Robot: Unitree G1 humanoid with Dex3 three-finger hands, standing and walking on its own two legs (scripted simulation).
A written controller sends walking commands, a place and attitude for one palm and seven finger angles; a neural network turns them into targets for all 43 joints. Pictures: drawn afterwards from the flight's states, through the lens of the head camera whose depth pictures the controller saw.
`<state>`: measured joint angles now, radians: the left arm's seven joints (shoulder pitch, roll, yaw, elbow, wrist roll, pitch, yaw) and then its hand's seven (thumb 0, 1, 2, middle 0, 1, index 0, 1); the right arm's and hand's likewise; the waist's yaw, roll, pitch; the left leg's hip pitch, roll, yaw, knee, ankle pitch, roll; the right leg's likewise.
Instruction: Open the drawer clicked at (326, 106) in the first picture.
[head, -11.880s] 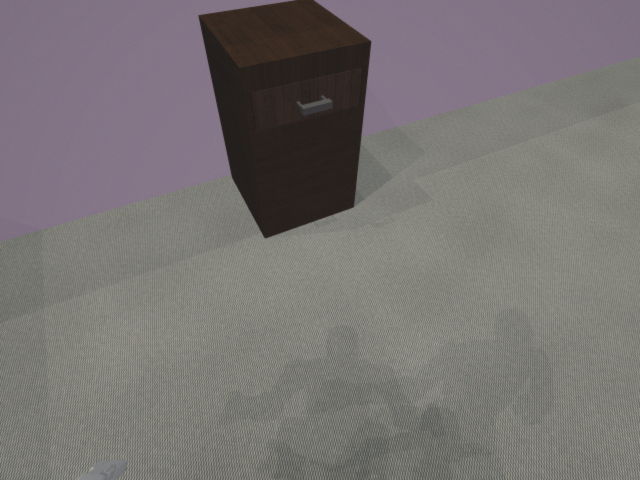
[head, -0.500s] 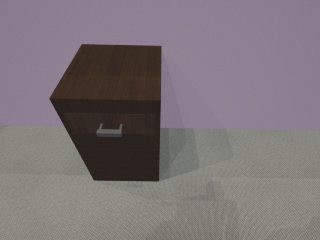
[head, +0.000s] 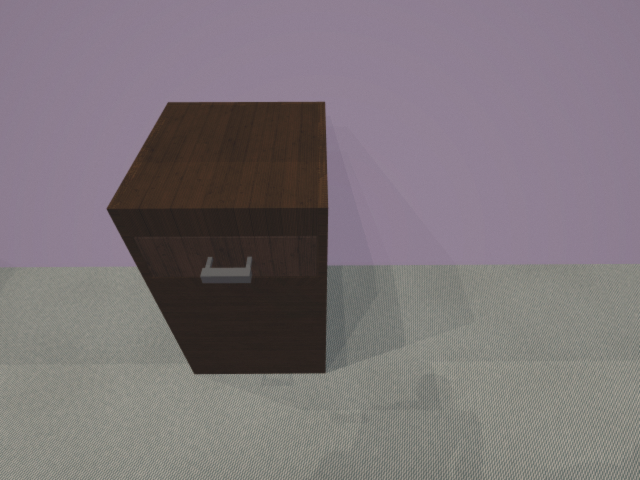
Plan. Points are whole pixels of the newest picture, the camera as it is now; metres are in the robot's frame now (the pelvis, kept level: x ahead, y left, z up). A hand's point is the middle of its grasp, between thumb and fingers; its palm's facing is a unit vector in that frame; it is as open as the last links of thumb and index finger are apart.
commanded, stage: look again from close up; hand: left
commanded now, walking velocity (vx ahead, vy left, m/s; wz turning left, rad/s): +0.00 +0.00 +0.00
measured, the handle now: (228, 268) +0.58 +0.23 -0.18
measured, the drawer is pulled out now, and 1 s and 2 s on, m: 0.00 0.00 0.00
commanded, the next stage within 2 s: shuffle to correct the standing spot in 0.26 s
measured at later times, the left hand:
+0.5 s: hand out of the picture +0.02 +0.16 -0.17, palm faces +0.03 -0.98 -0.19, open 7.3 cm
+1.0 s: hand out of the picture +0.06 +0.17 -0.17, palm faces +0.04 -0.97 -0.25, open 7.3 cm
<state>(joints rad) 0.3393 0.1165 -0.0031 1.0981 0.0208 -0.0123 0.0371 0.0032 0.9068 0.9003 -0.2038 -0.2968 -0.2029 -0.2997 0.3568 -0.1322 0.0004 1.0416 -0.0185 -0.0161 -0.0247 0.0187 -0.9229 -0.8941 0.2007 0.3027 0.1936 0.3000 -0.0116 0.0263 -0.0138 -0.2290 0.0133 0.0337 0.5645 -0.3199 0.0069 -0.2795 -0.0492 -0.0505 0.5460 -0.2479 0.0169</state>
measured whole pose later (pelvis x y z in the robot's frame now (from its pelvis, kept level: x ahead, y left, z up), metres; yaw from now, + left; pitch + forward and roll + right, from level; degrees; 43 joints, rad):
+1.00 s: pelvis +0.04 -0.01 +0.00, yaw +0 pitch +0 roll +0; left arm 0.26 0.15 0.02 1.06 0.02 -0.02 0.06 0.01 0.92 0.90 -0.20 -0.30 -0.20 -0.30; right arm 0.27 -0.16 -0.02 1.07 0.00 0.00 -0.04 0.02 -0.93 -0.89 0.20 0.30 0.20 0.30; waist 0.00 0.02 0.05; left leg -0.17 0.02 0.04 0.55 -0.34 -0.01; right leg -0.23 -0.04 -0.05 0.54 -0.31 0.01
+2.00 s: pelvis +0.05 -0.02 +0.01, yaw +0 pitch -1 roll +0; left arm 0.29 0.14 -0.01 1.13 0.01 -0.02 0.03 0.01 0.92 0.90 -0.20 -0.30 -0.20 -0.30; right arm 0.30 -0.14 0.01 1.13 -0.01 -0.02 -0.03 0.01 -0.91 -0.89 0.20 0.30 0.19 0.30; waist 0.00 0.01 0.02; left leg -0.12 0.03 0.04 0.45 -0.31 -0.02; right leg -0.18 -0.03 -0.06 0.49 -0.30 0.00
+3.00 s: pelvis +0.04 -0.02 +0.00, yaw -1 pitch +1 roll +1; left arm 0.49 0.24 -0.09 0.32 0.23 0.08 0.20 0.05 0.93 0.89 -0.21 -0.32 -0.21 -0.32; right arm 0.34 -0.21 -0.02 0.93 0.04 -0.22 -0.10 0.03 -0.93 -0.89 0.20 0.30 0.20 0.30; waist 0.02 0.04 0.01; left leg -0.21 0.03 0.06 0.51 -0.33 -0.02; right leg -0.27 -0.04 -0.04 0.58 -0.33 -0.01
